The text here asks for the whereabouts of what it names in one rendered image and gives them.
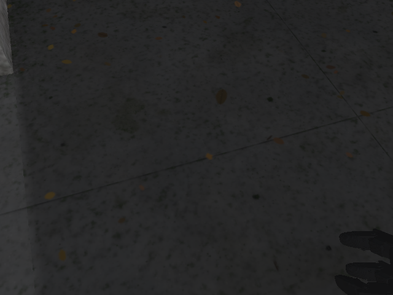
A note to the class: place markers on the right robot hand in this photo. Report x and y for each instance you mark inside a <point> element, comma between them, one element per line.
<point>377,242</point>

